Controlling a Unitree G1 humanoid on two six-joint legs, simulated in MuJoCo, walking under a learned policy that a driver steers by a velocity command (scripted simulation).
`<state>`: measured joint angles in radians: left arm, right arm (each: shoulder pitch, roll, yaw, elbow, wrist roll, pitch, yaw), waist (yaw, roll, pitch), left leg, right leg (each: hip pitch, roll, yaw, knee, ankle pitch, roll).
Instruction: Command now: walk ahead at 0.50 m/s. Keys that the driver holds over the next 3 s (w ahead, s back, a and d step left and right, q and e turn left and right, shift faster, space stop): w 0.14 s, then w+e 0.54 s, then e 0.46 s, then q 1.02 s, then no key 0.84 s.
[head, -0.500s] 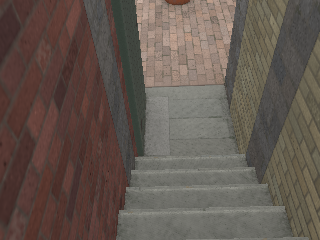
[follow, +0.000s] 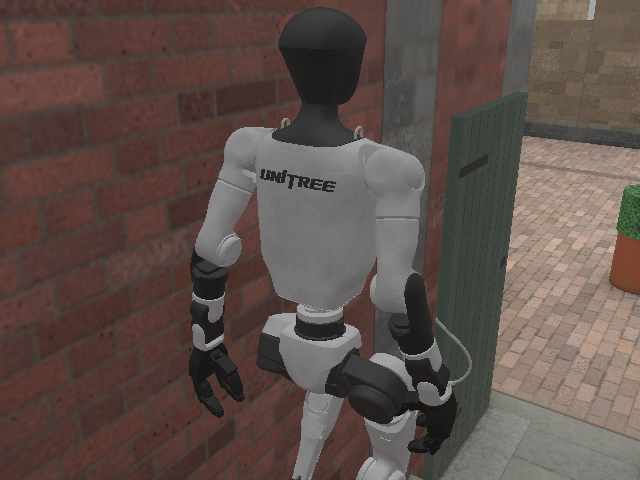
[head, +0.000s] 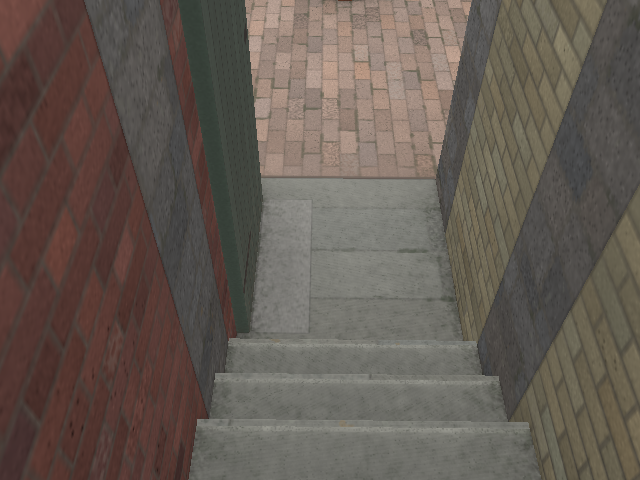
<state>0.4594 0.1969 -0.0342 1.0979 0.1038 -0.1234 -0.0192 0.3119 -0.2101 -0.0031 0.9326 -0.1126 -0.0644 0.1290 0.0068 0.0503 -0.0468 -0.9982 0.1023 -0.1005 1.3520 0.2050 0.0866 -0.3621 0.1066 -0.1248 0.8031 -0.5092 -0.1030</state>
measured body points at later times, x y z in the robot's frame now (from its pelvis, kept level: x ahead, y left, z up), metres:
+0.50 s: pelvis +0.28 +0.02 -0.21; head +0.29 -0.01 +0.24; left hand +0.39 +0.24 -0.33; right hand +0.22 -0.16 -0.37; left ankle +0.20 +0.11 -0.88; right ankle +0.46 -0.15 -0.86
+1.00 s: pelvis +0.53 -0.05 -0.39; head +0.55 -0.06 +0.06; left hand +0.57 +0.17 -0.54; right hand +0.59 -0.34 -0.50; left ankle +0.72 +0.06 -1.08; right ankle +0.45 -0.14 -1.07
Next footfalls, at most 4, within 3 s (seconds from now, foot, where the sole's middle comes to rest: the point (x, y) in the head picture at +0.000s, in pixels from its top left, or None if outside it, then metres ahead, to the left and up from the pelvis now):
0.22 left None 0.24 0.11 -0.92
0.66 right None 0.49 -0.15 -1.11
1.14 left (310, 456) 0.77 0.06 -1.30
1.40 right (389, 471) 0.67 -0.15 -1.15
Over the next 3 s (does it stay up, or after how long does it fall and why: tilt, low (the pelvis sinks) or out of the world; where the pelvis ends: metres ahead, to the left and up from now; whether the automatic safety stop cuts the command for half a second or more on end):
stays up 0.75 0.01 -0.53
